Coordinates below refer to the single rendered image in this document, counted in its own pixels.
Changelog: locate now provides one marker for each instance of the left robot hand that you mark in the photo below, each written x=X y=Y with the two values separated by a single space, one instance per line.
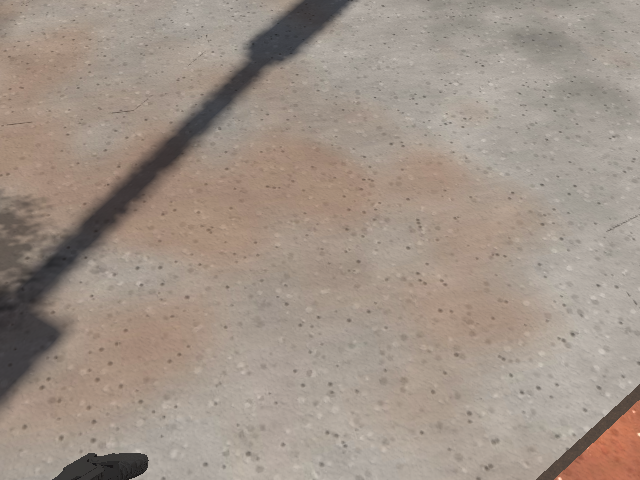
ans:
x=122 y=466

